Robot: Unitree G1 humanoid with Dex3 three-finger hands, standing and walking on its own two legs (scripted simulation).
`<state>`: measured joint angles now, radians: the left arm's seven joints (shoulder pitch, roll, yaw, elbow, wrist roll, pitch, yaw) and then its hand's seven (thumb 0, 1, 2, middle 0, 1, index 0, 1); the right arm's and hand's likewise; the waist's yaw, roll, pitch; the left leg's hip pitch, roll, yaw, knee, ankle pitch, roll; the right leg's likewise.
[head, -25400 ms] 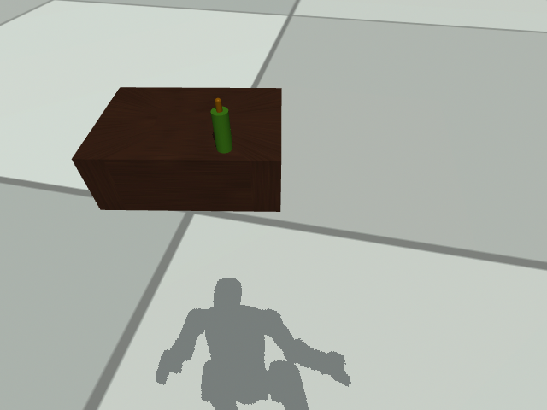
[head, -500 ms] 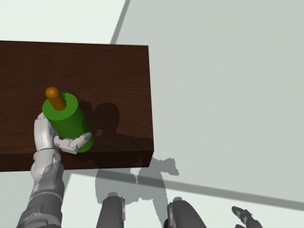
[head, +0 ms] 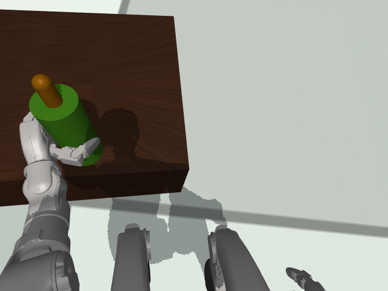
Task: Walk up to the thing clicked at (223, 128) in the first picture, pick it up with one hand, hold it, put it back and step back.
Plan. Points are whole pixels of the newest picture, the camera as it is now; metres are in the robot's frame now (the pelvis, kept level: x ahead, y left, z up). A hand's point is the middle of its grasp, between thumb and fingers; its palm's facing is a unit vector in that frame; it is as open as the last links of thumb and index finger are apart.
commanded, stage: crouch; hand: left
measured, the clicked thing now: (68, 123) +0.44 +0.23 +0.00
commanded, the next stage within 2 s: lower in 0.46 s
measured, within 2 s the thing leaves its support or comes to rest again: neither
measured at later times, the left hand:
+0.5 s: hand (79, 129) +0.46 +0.23 -0.06, palm faces +0.25 -0.97 -0.04, open 10.4 cm
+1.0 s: hand (88, 137) +0.47 +0.24 -0.13, palm faces +0.23 -0.97 -0.04, open 10.4 cm
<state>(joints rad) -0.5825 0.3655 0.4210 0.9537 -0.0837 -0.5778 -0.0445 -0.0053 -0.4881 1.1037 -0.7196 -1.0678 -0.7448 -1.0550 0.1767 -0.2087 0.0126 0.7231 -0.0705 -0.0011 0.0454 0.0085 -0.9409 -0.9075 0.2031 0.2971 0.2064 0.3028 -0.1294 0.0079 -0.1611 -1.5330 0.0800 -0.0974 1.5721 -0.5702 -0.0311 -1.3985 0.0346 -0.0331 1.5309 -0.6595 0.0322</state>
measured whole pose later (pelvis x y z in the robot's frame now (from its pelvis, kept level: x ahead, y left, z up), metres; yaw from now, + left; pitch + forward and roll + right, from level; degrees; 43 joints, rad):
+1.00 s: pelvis -0.03 +0.00 -0.09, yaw -3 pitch +35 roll -7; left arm -0.76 0.51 0.50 1.05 -0.04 -0.52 -0.09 -0.01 -0.50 1.12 -0.72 -1.08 -0.74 -1.07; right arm 0.16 -0.23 0.05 0.70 -0.08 0.02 0.04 0.01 -0.94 -0.91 0.20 0.30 0.21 0.30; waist -0.18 0.00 -0.16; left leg -1.89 0.08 -0.13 1.88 -0.60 -0.04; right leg -1.76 0.06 -0.04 1.85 -0.71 0.04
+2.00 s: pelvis -0.03 -0.01 -0.12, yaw -3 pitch +35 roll -6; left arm -0.86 0.55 0.50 1.05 -0.10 -0.47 -0.16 0.00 -0.39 0.40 -0.66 -0.59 -0.68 -0.57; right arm 0.17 -0.26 0.04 0.67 -0.05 0.05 0.03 0.01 -0.91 -0.89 0.20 0.30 0.21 0.30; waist -0.13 0.01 -0.16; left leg -1.98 0.07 -0.14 1.98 -0.61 -0.04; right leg -1.85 0.06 -0.04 1.96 -0.72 0.04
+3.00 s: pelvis +0.02 +0.01 +0.10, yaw +2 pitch +20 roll -5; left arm -0.51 0.64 0.39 1.06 0.05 -0.06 0.09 0.00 -0.47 0.09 -0.06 -0.06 -0.06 -0.06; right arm 0.28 -0.27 0.00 0.64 0.02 0.08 -0.03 0.01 -0.89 -0.90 0.20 0.30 0.21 0.30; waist -0.08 0.02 -0.12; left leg -1.07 0.07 -0.07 1.18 -0.47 -0.02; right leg -0.92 0.02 -0.03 1.09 -0.52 0.04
